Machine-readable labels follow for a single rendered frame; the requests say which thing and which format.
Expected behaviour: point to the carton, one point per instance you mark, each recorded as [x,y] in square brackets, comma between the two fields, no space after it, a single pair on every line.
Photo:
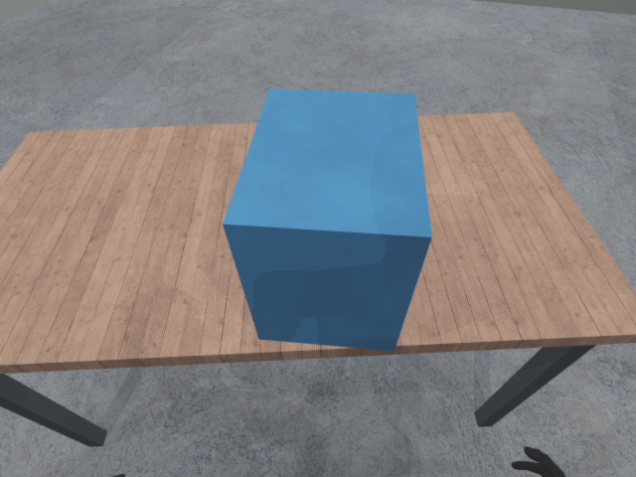
[329,224]

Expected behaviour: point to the table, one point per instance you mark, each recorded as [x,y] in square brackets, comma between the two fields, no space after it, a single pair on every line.
[113,254]

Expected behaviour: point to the robot right hand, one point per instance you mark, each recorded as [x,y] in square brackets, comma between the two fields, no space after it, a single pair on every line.
[546,467]

